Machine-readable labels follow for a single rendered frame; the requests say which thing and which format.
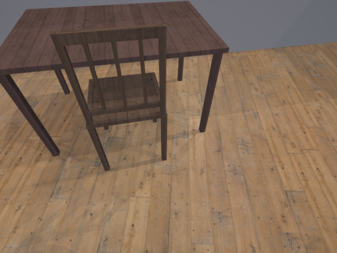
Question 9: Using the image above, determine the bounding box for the table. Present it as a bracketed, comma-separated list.
[0, 1, 229, 157]

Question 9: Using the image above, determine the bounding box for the chair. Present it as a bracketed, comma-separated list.
[50, 24, 167, 171]

